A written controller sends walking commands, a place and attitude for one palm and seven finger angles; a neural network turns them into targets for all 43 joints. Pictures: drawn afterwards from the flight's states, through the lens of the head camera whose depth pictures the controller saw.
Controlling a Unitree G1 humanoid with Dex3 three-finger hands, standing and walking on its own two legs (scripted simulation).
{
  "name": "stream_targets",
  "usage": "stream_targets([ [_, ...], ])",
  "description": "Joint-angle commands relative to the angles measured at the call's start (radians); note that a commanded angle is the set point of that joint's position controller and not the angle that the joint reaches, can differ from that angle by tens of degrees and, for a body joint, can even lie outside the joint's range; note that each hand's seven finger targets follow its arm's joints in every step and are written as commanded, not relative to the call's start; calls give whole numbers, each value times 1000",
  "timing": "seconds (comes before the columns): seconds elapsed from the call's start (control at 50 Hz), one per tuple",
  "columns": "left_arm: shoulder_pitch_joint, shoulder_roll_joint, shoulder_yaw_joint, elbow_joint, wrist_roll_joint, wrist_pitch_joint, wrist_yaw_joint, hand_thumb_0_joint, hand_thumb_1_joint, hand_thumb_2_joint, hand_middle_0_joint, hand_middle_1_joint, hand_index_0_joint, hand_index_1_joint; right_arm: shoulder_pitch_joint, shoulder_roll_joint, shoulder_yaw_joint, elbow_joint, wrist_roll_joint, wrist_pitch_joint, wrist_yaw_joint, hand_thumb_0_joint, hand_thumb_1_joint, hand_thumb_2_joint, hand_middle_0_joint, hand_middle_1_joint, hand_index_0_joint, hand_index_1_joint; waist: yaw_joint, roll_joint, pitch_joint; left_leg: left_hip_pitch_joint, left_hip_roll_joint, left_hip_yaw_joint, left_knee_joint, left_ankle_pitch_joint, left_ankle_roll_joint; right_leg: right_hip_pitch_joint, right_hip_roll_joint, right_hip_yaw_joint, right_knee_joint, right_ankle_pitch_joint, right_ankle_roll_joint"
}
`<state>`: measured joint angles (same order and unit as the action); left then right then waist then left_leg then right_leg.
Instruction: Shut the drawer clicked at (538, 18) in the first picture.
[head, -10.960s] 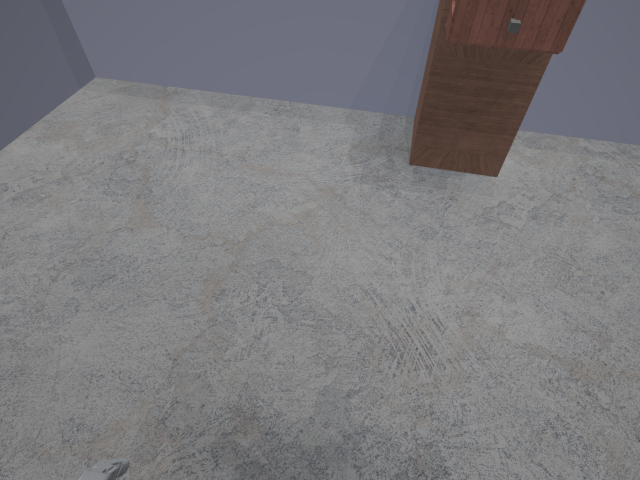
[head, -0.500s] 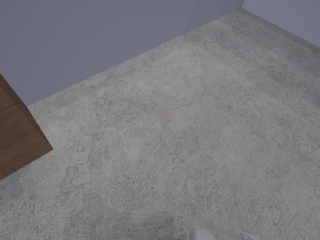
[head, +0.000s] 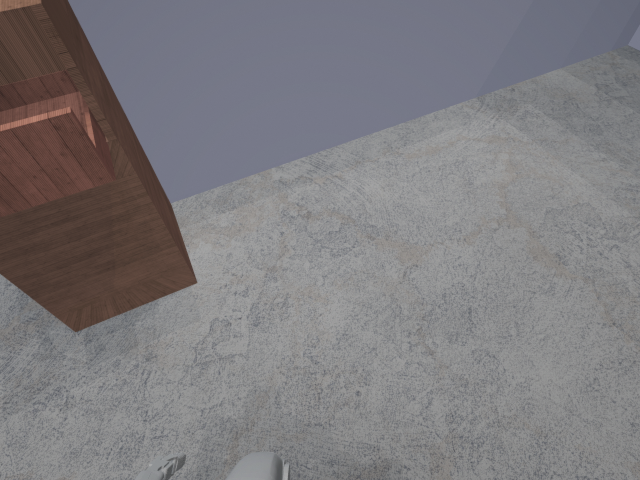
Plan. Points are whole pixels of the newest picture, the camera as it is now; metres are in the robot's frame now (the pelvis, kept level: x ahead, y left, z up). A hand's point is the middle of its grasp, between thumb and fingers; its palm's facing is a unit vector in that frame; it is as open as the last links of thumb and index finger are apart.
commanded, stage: turn to face it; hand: left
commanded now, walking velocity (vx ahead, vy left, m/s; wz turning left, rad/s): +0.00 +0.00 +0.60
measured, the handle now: out of the picture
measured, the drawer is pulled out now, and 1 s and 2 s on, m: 0.16 0.16 0.16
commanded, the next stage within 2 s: take the last steps up to it in 0.74 s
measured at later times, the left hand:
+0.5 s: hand out of the picture +0.03 +0.30 -0.17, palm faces +0.29 -0.93 -0.24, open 7.4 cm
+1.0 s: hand out of the picture -0.02 +0.22 -0.15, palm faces +0.44 -0.86 -0.24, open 7.4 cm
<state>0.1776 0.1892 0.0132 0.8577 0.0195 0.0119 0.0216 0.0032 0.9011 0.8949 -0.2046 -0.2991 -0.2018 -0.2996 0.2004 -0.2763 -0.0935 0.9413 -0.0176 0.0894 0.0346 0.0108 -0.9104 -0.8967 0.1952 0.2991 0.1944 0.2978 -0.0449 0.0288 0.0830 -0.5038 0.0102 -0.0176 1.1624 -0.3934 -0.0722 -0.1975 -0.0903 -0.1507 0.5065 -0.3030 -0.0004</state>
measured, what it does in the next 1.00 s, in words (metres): steps on the spot, turning left: left foot, then right foot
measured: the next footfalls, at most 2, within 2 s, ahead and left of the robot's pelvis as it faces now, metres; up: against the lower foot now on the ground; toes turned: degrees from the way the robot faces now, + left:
left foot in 0.20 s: +0.02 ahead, +0.15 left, +0.00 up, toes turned +13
right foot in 0.74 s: +0.08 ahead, -0.06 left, +0.00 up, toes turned +17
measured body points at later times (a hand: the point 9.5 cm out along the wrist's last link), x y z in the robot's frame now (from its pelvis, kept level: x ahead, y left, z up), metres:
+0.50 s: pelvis +0.01 +0.07 +0.00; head +0.04 +0.10 +0.45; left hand +0.01 +0.35 -0.15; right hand +0.17 -0.15 -0.12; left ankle -0.02 +0.14 -0.74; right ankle +0.03 -0.10 -0.66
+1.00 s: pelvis +0.01 +0.03 +0.00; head +0.03 +0.02 +0.45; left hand -0.04 +0.27 -0.14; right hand +0.14 -0.19 -0.16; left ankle -0.08 +0.15 -0.66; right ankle +0.05 -0.07 -0.74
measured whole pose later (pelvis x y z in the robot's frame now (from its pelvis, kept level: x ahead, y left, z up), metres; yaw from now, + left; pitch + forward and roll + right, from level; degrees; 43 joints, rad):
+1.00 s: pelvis +0.01 +0.03 +0.00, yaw +25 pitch -1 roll +0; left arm 0.26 0.16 0.02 0.97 0.02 -0.02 0.02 0.00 0.90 0.89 -0.20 -0.30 -0.20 -0.30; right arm 0.25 -0.24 -0.07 1.03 -0.03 0.07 0.02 0.01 -0.91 -0.90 0.19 0.30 0.19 0.30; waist -0.01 0.04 0.03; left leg -0.43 0.03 -0.02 1.08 -0.36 -0.05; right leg -0.17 -0.05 -0.14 0.44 -0.26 -0.01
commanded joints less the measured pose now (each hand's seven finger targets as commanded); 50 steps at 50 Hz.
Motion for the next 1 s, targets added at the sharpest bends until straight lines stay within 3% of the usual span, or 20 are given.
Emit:
stream_targets([
  [0.0,75,227,72,-43,7,-18,14,0,900,900,-200,-300,-200,-300,-105,-47,-2,-99,2,-26,-2,0,-900,-900,200,300,200,300,74,-220,-69,-36,21,52,-143,-46,-15,126,-255,109,-143,483,-116],
  [0.1,97,270,89,-22,10,-7,10,0,900,900,-200,-300,-200,-300,-117,-39,16,-113,10,-46,-3,0,-900,-900,200,300,200,300,86,-269,-122,98,5,124,-430,-52,15,162,-277,58,-48,585,-107],
  [0.14,79,267,93,-16,1,-1,8,0,900,900,-200,-300,-200,-300,-41,-64,10,-99,7,-57,-6,0,-900,-900,200,300,200,300,42,-229,-164,248,-1,136,-652,121,30,122,-257,-12,73,527,-45],
  [0.16,89,246,91,-25,-8,4,3,0,900,900,-200,-300,-200,-300,21,-124,-5,-87,3,-68,-6,0,-900,-900,200,300,200,300,7,-95,-213,451,53,63,-755,320,62,-21,-224,-39,239,414,8],
  [0.18,81,172,77,-63,-15,6,-7,0,900,900,-200,-300,-200,-300,88,-251,-36,-84,-4,-77,-12,0,-900,-900,200,300,200,300,-32,245,-238,641,346,-320,-761,747,205,-351,-73,-60,475,-198,94],
  [0.2,20,158,60,-91,-4,16,0,0,900,900,-200,-300,-200,-300,152,-286,-41,-57,8,-70,-21,0,-900,-900,200,300,200,300,-57,235,-245,615,440,-359,-756,953,294,-407,-51,50,596,-399,94],
  [0.22,-11,155,62,-79,-7,24,12,0,900,900,-200,-300,-200,-300,152,-259,-35,-50,8,-73,-36,0,-900,-900,200,300,200,300,-54,255,-258,581,402,-343,-745,929,298,-402,-54,118,658,-360,89],
  [0.26,-34,164,69,-47,-8,18,3,0,900,900,-200,-300,-200,-300,45,-183,-11,-72,0,-76,-49,0,-900,-900,200,300,200,300,-15,166,-143,470,298,-235,-754,863,265,-405,-51,140,696,-222,95],
  [0.28,-2,165,71,-27,-7,19,-1,0,900,900,-200,-300,-200,-300,-2,-159,-2,-85,0,-79,-49,0,-900,-900,200,300,200,300,16,129,-132,450,257,-181,-760,839,240,-378,-45,134,694,-165,97],
  [0.32,26,164,70,-8,-7,19,-7,0,900,900,-200,-300,-200,-300,-20,-146,4,-95,3,-85,-48,0,-900,-900,200,300,200,300,30,97,-135,432,226,-148,-778,812,228,-342,-35,129,659,-118,101],
  [0.52,-50,136,56,-35,-8,21,1,0,900,900,-200,-300,-200,-300,39,-129,-3,-64,-4,-79,-48,0,-900,-900,200,300,200,300,3,102,-114,437,221,-264,-797,701,267,-287,12,137,413,-142,103],
  [0.62,-23,116,49,-25,-15,10,6,0,900,900,-200,-300,-200,-300,22,-121,-2,-52,-7,-74,-50,0,-900,-900,200,300,200,300,22,128,-112,367,198,-304,-770,728,256,-145,58,124,217,-127,74],
  [0.68,62,122,50,3,-16,-8,13,0,900,900,-200,-300,-200,-300,14,-101,-1,-44,2,-74,-49,0,-900,-900,200,300,200,300,63,77,-155,309,148,-288,-692,635,199,39,53,115,-78,93,62],
  [0.7,87,157,54,15,-11,-20,17,0,900,900,-200,-300,-200,-300,32,-70,4,-38,11,-79,-45,0,-900,-900,200,300,200,300,67,-4,-175,224,99,-247,-624,482,146,164,-22,181,-171,208,47],
  [0.72,102,229,67,24,3,-30,25,0,900,900,-200,-300,-200,-300,52,-10,12,-47,19,-82,-38,0,-900,-900,200,300,200,300,64,-221,-183,52,-26,-102,-472,162,74,281,-235,378,-177,413,-32],
  [0.74,121,255,64,18,3,-28,20,0,900,900,-200,-300,-200,-300,27,-14,8,-65,13,-71,-41,0,-900,-900,200,300,200,300,78,-247,-152,24,-73,-52,-309,-196,50,183,-378,433,-176,553,-140],
  [0.76,100,237,71,16,-4,-30,20,0,900,900,-200,-300,-200,-300,21,-34,1,-51,4,-48,-45,0,-900,-900,200,300,200,300,73,-290,-141,36,-40,-87,-179,-210,47,88,-352,425,-203,499,-171],
  [0.82,11,164,54,5,-5,-23,17,0,900,900,-200,-300,-200,-300,41,-26,-3,4,2,-34,-30,0,-900,-900,200,300,200,300,28,-152,-46,12,-9,-57,0,-40,35,-3,-219,267,-211,330,-132],
  [0.92,135,151,61,63,1,-47,10,0,900,900,-200,-300,-200,-300,0,-18,4,9,-12,-45,-14,0,-900,-900,200,300,200,300,82,-173,-16,-68,36,-14,-48,48,16,78,-234,286,-306,-21,-111],
  [0.98,202,168,66,102,8,-57,7,0,900,900,-200,-300,-200,-300,-56,-8,15,-8,-11,-58,-7,0,-900,-900,200,300,200,300,108,-174,-17,-89,61,20,-176,25,14,146,-258,284,-316,-27,-124],
])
